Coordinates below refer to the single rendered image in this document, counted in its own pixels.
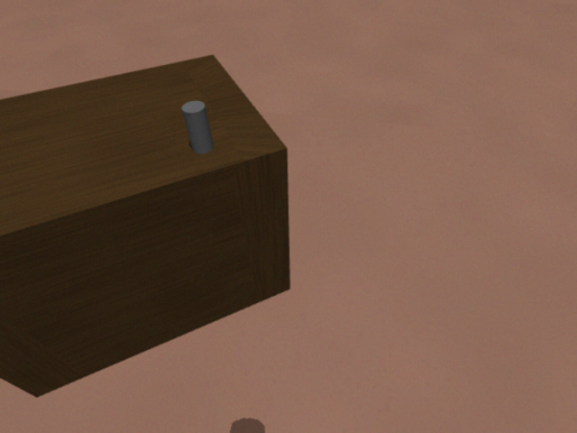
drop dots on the can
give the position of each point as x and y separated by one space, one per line
195 116

